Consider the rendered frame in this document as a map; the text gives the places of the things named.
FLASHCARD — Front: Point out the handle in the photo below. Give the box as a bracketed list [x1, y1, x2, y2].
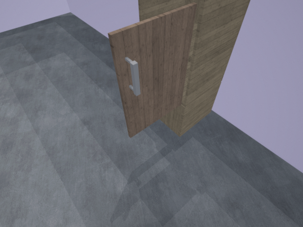
[125, 57, 141, 96]

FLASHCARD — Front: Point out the cupboard door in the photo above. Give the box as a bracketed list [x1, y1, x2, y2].
[108, 2, 197, 138]

